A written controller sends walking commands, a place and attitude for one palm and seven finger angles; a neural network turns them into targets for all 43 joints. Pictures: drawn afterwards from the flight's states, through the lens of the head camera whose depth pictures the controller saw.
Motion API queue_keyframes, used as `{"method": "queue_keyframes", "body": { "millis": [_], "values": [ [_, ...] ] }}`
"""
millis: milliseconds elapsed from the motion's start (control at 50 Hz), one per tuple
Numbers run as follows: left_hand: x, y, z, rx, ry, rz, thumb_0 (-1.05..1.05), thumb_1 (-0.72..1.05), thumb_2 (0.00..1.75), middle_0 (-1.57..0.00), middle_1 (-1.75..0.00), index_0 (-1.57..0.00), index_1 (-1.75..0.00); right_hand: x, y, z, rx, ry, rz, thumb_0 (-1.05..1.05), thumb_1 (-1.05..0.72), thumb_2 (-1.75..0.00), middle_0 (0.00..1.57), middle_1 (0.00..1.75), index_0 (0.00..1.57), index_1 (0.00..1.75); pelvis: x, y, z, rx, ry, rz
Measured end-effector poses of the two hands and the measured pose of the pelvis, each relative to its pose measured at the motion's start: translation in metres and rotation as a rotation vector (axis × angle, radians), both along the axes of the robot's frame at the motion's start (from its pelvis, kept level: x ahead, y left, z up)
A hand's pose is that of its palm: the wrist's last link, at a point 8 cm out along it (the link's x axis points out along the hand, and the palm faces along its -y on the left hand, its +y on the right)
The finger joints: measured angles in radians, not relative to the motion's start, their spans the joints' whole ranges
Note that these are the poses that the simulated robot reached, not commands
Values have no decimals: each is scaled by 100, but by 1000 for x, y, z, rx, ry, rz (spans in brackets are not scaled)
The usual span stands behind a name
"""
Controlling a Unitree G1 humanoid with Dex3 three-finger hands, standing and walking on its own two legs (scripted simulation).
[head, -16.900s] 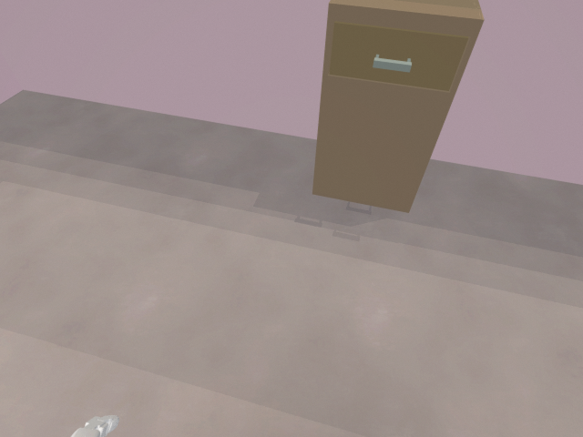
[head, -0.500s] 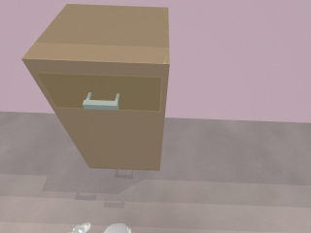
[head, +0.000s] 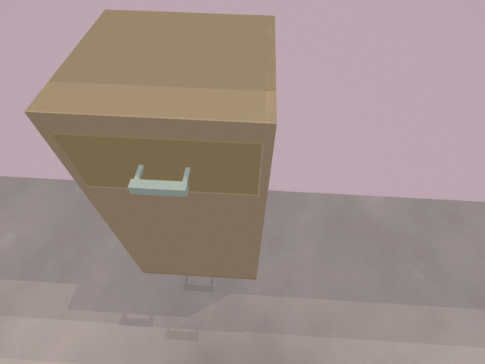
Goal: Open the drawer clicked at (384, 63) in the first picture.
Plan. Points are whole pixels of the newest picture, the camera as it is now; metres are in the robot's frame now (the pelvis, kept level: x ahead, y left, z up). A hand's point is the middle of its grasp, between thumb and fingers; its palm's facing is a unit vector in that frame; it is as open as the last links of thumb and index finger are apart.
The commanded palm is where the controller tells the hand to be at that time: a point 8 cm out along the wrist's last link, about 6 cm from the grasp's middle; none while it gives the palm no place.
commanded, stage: come to a stop and stand still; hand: left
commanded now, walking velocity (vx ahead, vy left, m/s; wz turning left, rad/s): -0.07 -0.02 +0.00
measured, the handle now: (161, 179) +0.47 +0.23 -0.05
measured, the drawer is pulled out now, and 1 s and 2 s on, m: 0.00 0.00 0.00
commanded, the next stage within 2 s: look again from close up in 1.12 s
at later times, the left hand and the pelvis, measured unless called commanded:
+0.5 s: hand out of the picture -0.02 +0.12 -0.17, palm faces +0.10 -0.97 -0.22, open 7.3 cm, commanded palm none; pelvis -0.06 -0.06 +0.00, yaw +1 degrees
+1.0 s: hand out of the picture -0.14 +0.10 -0.17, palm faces +0.11 -0.98 -0.15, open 7.4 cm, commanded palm none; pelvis -0.09 -0.05 +0.01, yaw +1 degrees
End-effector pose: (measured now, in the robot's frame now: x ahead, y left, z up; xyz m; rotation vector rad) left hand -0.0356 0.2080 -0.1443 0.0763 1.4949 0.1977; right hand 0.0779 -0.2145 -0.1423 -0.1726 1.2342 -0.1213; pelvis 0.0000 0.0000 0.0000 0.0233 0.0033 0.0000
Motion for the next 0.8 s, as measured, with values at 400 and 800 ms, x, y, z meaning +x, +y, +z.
{"method": "queue_keyframes", "body": {
  "millis": [400, 800],
  "values": [
    [27, -35, 18, 97, -219, -59, 0, 94, 90, -20, -30, -20, -30, -105, -64, -9, 42, 151, -72, 0, -91, -90, 20, 30, 20, 30, -43, -61, 4, 15, -14, 10],
    [-87, -57, 1, -12, -47, 30, 0, 91, 90, -20, -30, -19, -30, -228, -40, 3, 41, 314, -58, 0, -91, -90, 20, 30, 20, 30, -85, -56, 6, -10, -30, 29]
  ]
}}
